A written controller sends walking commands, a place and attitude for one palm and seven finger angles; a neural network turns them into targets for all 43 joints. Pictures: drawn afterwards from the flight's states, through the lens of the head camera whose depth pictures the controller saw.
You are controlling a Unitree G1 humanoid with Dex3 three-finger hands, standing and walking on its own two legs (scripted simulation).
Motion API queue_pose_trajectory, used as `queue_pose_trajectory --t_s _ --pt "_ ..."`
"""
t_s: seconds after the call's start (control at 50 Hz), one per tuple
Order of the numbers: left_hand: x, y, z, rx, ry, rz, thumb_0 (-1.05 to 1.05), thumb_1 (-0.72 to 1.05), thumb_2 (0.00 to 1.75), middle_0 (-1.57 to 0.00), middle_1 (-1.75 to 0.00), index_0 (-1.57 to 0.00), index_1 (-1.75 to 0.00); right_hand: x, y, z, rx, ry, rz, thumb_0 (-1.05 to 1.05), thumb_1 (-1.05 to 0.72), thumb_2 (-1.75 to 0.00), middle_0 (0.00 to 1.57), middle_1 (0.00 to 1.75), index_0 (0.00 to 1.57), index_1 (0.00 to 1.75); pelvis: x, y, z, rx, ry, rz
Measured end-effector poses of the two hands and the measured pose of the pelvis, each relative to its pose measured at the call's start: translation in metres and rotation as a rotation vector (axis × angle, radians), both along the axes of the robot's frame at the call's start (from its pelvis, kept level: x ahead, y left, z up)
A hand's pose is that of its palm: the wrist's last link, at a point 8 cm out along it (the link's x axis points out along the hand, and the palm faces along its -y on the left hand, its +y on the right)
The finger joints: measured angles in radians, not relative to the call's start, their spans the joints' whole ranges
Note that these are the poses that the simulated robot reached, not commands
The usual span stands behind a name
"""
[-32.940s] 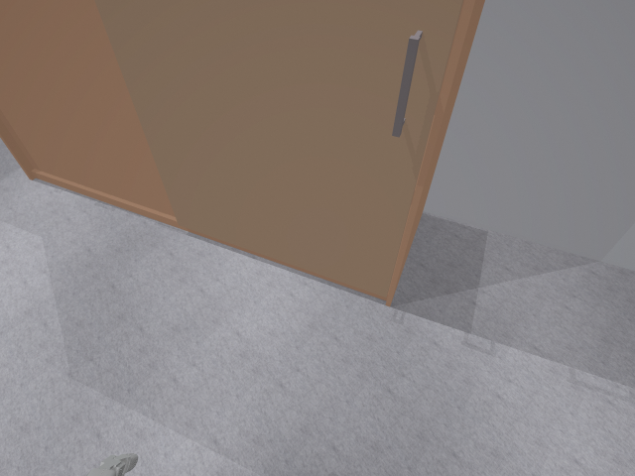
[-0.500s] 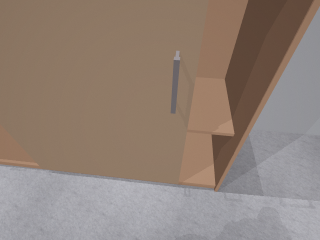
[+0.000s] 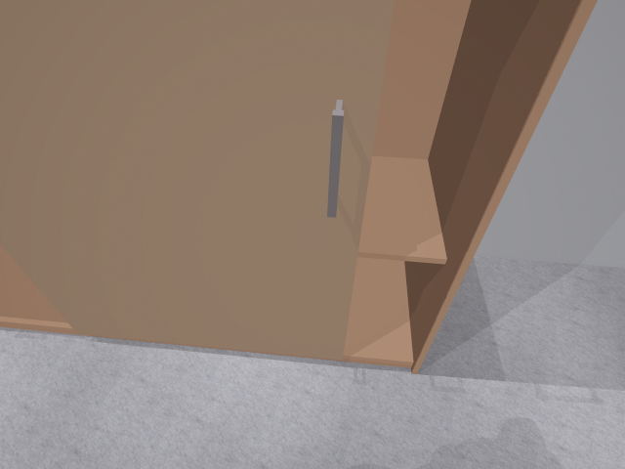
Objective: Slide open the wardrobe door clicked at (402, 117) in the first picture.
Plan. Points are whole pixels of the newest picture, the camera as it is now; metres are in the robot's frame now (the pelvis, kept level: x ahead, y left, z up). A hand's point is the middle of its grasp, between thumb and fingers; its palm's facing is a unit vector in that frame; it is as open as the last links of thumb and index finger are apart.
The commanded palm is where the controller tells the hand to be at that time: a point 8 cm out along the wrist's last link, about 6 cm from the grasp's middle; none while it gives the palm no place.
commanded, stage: look again from close up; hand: right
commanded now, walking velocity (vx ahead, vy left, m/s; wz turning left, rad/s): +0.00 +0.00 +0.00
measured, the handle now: (335, 162) +0.59 -0.01 +0.09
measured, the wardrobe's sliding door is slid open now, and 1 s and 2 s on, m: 0.23 0.23 0.23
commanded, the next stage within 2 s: none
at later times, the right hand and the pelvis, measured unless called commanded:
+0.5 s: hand out of the picture -0.01 -0.21 -0.18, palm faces -0.04 +0.98 -0.19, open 7.3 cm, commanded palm none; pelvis -0.04 -0.04 +0.00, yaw +5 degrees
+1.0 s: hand out of the picture -0.15 -0.17 -0.17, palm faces +0.00 +0.99 -0.16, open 7.4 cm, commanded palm none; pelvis -0.07 -0.02 +0.00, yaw +4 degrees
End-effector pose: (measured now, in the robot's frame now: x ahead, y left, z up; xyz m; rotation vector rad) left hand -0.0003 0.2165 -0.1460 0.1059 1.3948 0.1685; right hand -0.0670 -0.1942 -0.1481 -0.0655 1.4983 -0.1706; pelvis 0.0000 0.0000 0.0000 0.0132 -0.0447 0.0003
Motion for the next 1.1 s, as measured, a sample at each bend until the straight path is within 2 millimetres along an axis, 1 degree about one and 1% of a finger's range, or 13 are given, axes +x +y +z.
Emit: queue_pose_trajectory --t_s 0.1,0.14,0.22,0.28,0.32,0.38,0.44,0.54,0.7,0.8,0.9,1.0,1.1 --pt "-0.01 0.0 0.0 0.009 -0.004 0.017 0.01 0.91 0.89 -0.2 -0.29 -0.2 -0.3 -0.018 -0.003 -0.004 0.002 0.026 -0.018 0.0 -0.91 -0.9 0.2 0.3 0.2 0.3 -0.011 -0.003 -0.002 0.015 -0.003 -0.007" --pt "-0.019 -0.001 0.001 0.024 -0.016 0.048 0.0 0.91 0.89 -0.2 -0.29 -0.2 -0.3 -0.015 -0.009 -0.011 0.009 0.036 -0.003 0.0 -0.91 -0.9 0.2 0.3 0.2 0.3 -0.014 -0.007 -0.006 0.021 -0.006 0.006" --pt "-0.049 -0.011 0.0 0.062 -0.008 0.078 0.0 0.91 0.89 -0.2 -0.29 -0.2 -0.3 0.016 -0.028 -0.028 0.019 -0.036 0.039 0.01 -0.91 -0.9 0.2 0.3 0.2 0.3 -0.02 -0.017 -0.014 0.028 -0.005 0.013" --pt "-0.069 -0.025 0.004 0.056 0.035 0.07 0.0 0.91 0.89 -0.2 -0.29 -0.2 -0.3 0.043 -0.041 -0.02 0.008 -0.124 0.06 0.01 -0.91 -0.9 0.2 0.3 0.2 0.3 -0.026 -0.026 -0.008 0.015 -0.004 0.033" --pt "-0.077 -0.034 0.006 0.041 0.054 0.068 0.0 0.91 0.89 -0.2 -0.29 -0.2 -0.3 0.056 -0.049 -0.012 -0.006 -0.165 0.074 0.0 -0.91 -0.9 0.2 0.3 0.2 0.3 -0.029 -0.03 -0.004 0.014 0.009 0.037" --pt "-0.081 -0.044 0.008 0.019 0.059 0.075 0.0 0.9 0.89 -0.2 -0.29 -0.2 -0.3 0.066 -0.059 -0.002 -0.027 -0.19 0.095 0.0 -0.92 -0.9 0.2 0.3 0.19 0.3 -0.032 -0.035 0.002 0.013 0.03 0.048" --pt "-0.08 -0.051 0.009 0.004 0.043 0.095 0.0 0.9 0.89 -0.2 -0.29 -0.2 -0.3 0.065 -0.064 0.001 -0.038 -0.176 0.121 0.0 -0.92 -0.9 0.2 0.3 0.19 0.3 -0.035 -0.037 0.004 0.002 0.046 0.067" --pt "-0.092 -0.05 0.006 -0.003 0.065 0.122 0.02 0.92 0.89 -0.21 -0.3 -0.2 -0.3 0.043 -0.063 0.004 -0.048 -0.101 0.148 0.0 -0.92 -0.9 0.2 0.3 0.19 0.3 -0.044 -0.038 0.004 -0.013 0.057 0.083" --pt "-0.108 -0.047 0.005 -0.011 0.091 0.122 0.01 0.91 0.89 -0.2 -0.29 -0.2 -0.3 -0.015 -0.052 0.004 -0.025 0.016 0.127 0.0 -0.91 -0.9 0.2 0.3 0.19 0.3 -0.053 -0.035 0.005 -0.012 0.028 0.079" --pt "-0.107 -0.041 0.004 -0.013 0.093 0.101 0.0 0.91 0.89 -0.2 -0.29 -0.2 -0.3 -0.045 -0.042 0.006 -0.011 0.059 0.095 0.0 -0.91 -0.9 0.2 0.3 0.2 0.3 -0.06 -0.031 0.005 -0.017 0.028 0.07" --pt "-0.1 -0.034 0.002 -0.016 0.068 0.083 0.0 0.9 0.89 -0.2 -0.29 -0.2 -0.3 -0.071 -0.032 0.01 -0.009 0.091 0.066 0.0 -0.91 -0.9 0.2 0.3 0.2 0.3 -0.065 -0.026 0.005 -0.014 0.03 0.066" --pt "-0.095 -0.025 0.001 -0.01 0.042 0.079 0.01 0.91 0.89 -0.2 -0.29 -0.2 -0.3 -0.086 -0.023 0.01 -0.002 0.112 0.056 0.0 -0.91 -0.9 0.2 0.3 0.2 0.3 -0.067 -0.02 0.004 -0.01 0.027 0.066" --pt "-0.097 -0.021 0.001 -0.011 0.035 0.082 0.01 0.91 0.89 -0.2 -0.29 -0.2 -0.3 -0.082 -0.015 0.008 0.005 0.097 0.06 0.0 -0.91 -0.9 0.2 0.3 0.2 0.3 -0.067 -0.014 0.003 -0.011 0.028 0.067"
